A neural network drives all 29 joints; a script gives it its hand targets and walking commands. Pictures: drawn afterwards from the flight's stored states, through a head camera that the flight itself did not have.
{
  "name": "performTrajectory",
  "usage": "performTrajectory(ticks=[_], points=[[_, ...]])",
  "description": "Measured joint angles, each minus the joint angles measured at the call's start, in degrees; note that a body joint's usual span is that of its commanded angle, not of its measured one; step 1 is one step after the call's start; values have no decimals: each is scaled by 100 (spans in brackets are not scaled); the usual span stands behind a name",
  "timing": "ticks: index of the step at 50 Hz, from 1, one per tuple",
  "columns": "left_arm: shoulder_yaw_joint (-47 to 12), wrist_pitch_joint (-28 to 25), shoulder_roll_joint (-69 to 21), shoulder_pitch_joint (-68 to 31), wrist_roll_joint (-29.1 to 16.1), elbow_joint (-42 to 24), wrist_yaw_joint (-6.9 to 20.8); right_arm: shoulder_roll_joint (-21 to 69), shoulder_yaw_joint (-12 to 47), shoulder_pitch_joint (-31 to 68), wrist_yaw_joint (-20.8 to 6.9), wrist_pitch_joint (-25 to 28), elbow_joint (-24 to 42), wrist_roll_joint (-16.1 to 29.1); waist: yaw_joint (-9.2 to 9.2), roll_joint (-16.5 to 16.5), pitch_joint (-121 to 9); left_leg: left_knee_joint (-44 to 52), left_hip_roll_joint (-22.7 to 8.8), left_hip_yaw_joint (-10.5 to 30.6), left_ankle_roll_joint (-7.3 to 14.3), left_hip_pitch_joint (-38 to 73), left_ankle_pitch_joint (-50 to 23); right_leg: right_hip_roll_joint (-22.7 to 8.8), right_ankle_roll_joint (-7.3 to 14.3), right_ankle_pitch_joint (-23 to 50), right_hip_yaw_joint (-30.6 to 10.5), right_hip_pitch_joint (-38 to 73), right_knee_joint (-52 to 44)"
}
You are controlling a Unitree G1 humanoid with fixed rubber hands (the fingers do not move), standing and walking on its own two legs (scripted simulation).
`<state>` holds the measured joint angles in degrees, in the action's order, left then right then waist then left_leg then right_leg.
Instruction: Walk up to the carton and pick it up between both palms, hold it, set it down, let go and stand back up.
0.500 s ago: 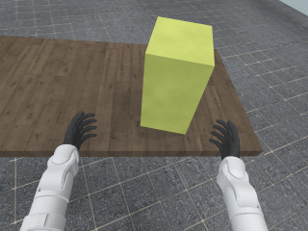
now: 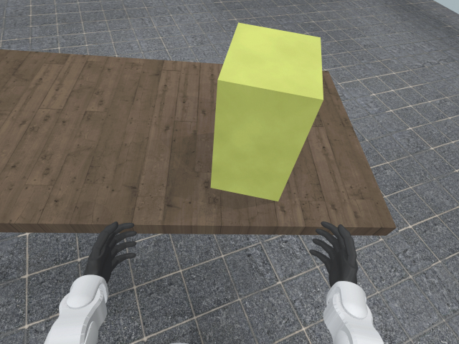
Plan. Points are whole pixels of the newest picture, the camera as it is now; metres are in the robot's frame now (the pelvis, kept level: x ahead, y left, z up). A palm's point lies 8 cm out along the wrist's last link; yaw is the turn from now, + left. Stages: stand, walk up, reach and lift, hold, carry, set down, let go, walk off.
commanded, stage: set down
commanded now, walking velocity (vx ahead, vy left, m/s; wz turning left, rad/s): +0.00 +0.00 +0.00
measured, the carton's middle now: (260, 120) +0.53 -0.03 +0.07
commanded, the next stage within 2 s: let go in 1.38 s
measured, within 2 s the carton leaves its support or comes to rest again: neither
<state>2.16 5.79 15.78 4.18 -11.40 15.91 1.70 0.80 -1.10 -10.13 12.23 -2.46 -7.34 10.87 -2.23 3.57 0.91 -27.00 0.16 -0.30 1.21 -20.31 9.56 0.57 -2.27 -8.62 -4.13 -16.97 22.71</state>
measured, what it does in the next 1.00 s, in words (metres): stands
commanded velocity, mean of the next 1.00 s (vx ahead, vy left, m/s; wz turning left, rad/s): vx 0.00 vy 0.00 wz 0.00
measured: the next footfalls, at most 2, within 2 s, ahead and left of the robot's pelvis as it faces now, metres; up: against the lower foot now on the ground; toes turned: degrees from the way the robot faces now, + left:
none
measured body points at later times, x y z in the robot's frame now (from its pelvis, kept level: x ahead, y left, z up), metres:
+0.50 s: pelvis +0.03 -0.02 +0.00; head +0.09 +0.01 +0.45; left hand +0.24 +0.21 -0.07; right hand +0.24 -0.21 -0.06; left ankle +0.05 +0.10 -0.74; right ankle +0.04 -0.15 -0.74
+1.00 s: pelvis +0.04 -0.02 +0.00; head +0.09 +0.00 +0.45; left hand +0.20 +0.22 -0.09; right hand +0.20 -0.25 -0.10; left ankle +0.05 +0.10 -0.74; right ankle +0.04 -0.15 -0.74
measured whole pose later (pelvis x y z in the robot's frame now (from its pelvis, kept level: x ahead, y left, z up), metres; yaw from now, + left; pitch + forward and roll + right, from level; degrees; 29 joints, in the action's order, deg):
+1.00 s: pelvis +0.04 -0.02 +0.00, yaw +0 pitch +6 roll +0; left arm -2.4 6.6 15.5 13.5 -8.1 22.0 -1.4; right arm -10.0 -1.1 -9.8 -2.8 15.4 -45.7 8.8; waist -2.3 3.0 1.2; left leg -22.2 0.1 -0.3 -0.2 -18.0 9.8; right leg 0.6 -1.1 -11.4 -4.1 -17.0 22.7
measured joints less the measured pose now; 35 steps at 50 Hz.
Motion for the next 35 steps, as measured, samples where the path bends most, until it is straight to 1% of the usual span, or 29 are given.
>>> performTrajectory(ticks=[8,18,25,31,35], points=[[-264,135,0,49,0,0,-167,-36,-1,0,-251,-97,-374,0,-38,0,37,59,0,0,0,29,0,0,0,-22,0,0,0],[-432,447,1,85,0,0,-272,-368,-2,-1,-579,95,-1052,-1,-38,0,173,206,-3,0,-49,100,1,0,9,-103,0,-1,0],[-460,451,1,303,0,-1,-291,-631,-3,-1,-807,546,-1614,-3,-38,0,226,360,-4,0,-106,174,1,0,64,-188,0,0,0],[-460,240,1,578,31,-2,-291,-809,-4,-1,-920,1047,-2112,-3,-38,-18,226,458,-4,0,-134,220,8,0,96,-250,0,0,0],[-461,118,1,770,140,6,-250,-927,-4,-2,-1033,1332,-2618,-3,-37,-47,227,475,-4,0,-141,228,21,0,106,-273,0,0,0]])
